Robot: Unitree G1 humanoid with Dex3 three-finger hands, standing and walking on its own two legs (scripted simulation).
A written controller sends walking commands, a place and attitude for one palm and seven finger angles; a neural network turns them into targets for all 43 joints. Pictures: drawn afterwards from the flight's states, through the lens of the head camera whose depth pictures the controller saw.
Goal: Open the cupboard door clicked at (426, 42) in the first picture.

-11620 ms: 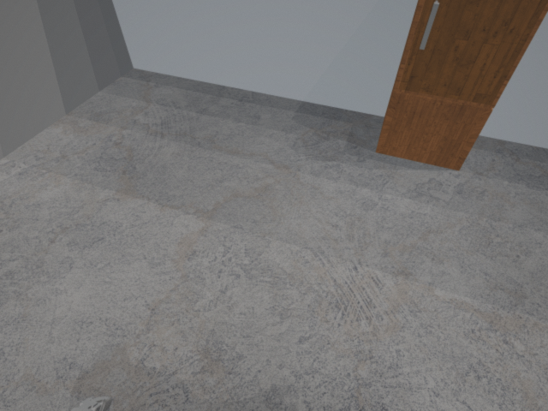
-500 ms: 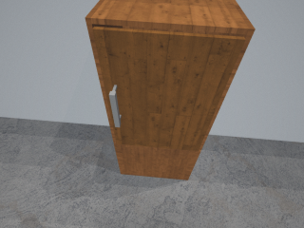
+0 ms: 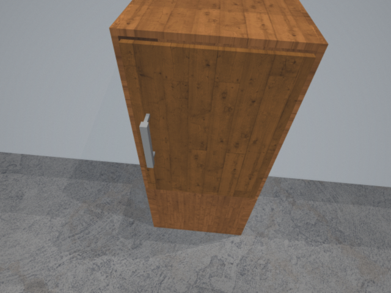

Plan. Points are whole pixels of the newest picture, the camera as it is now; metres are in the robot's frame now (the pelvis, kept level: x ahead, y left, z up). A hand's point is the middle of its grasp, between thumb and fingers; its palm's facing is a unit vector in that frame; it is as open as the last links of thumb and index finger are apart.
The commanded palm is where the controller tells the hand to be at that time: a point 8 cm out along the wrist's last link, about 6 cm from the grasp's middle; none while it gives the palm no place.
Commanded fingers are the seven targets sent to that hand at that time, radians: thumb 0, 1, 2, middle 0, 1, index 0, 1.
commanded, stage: look again from close up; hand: left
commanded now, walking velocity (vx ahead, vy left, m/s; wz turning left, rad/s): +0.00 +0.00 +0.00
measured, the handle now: (149, 142) +0.52 +0.18 -0.04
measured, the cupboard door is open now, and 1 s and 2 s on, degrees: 0 0 0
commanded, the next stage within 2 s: raise the hand with hooked fingers in 0.42 s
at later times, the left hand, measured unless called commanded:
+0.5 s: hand out of the picture +0.02 +0.18 -0.18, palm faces +0.00 -0.98 -0.21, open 7.4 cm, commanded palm none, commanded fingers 0.00 0.90 0.90 -0.20 -0.30 -0.20 -0.30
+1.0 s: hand (109, 279) +0.16 +0.19 -0.08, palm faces +0.08 -1.00 -0.02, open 8.9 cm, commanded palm +0.15 +0.25 -0.06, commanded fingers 0.00 0.32 0.65 -0.24 -0.68 -0.24 -0.68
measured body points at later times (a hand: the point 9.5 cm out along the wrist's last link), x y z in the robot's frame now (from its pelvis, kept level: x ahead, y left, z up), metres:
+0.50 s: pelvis +0.01 +0.00 +0.00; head +0.02 +0.00 +0.45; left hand +0.02 +0.23 -0.16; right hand +0.04 -0.25 -0.15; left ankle +0.04 +0.10 -0.74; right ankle -0.02 -0.13 -0.74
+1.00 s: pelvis -0.01 -0.03 -0.11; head +0.05 -0.02 +0.34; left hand +0.15 +0.25 -0.08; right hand +0.22 -0.28 -0.15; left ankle +0.04 +0.10 -0.74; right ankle -0.02 -0.13 -0.74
